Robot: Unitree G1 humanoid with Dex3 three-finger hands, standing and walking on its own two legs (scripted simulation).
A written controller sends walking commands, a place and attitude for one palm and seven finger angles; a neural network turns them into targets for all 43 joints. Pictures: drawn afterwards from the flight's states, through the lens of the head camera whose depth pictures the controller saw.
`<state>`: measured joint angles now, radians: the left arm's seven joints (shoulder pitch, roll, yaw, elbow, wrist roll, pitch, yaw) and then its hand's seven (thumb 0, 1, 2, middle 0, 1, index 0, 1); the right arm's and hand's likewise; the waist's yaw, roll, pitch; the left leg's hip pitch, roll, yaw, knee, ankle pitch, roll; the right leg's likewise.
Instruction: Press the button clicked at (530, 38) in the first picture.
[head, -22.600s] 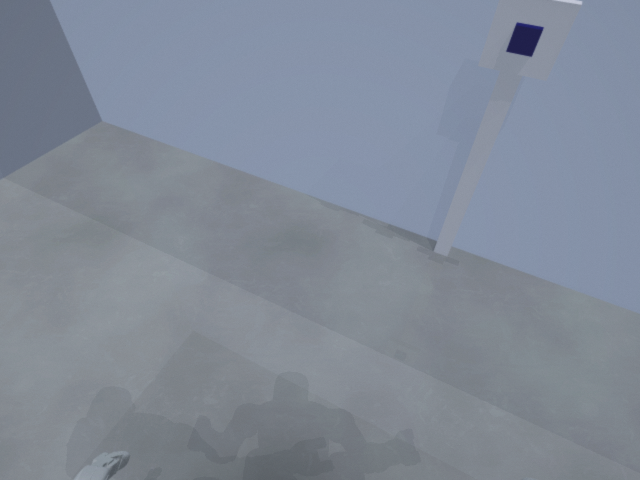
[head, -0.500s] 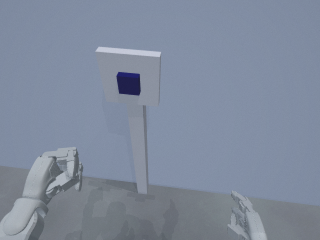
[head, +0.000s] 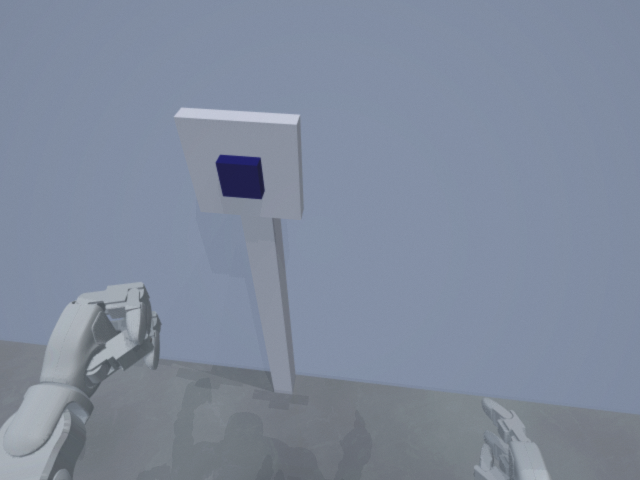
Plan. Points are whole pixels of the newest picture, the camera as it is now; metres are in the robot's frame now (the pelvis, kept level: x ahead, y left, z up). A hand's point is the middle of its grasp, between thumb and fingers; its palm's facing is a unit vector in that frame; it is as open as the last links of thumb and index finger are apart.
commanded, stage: raise the hand and make a fist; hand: left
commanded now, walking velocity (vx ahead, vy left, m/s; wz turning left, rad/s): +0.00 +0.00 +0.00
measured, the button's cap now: (241, 176) +0.52 +0.17 +0.12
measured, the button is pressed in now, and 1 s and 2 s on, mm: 0 0 0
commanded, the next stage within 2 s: aim a knuckle at the button in 0.04 s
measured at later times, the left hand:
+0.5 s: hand (187, 309) +0.28 +0.19 +0.10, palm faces -0.04 -1.00 -0.04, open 3.1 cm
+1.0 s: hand (224, 262) +0.35 +0.16 +0.10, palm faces -0.04 -1.00 -0.03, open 3.1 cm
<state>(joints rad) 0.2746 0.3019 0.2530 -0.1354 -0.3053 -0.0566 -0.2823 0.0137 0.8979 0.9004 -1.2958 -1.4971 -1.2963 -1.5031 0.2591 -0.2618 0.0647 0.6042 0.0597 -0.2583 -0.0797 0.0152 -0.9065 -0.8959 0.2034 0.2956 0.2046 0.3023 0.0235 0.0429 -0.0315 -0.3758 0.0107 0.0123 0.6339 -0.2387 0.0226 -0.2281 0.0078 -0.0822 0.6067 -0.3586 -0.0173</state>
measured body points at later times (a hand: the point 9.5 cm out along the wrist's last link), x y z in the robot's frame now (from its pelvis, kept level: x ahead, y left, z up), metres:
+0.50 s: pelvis +0.02 -0.01 +0.00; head +0.02 -0.03 +0.45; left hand +0.27 +0.24 +0.11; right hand +0.19 -0.26 -0.08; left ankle +0.06 +0.10 -0.72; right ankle -0.02 -0.11 -0.72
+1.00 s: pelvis +0.01 +0.00 +0.00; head +0.02 -0.01 +0.45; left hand +0.35 +0.21 +0.11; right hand +0.16 -0.24 -0.10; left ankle +0.06 +0.10 -0.72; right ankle -0.02 -0.11 -0.72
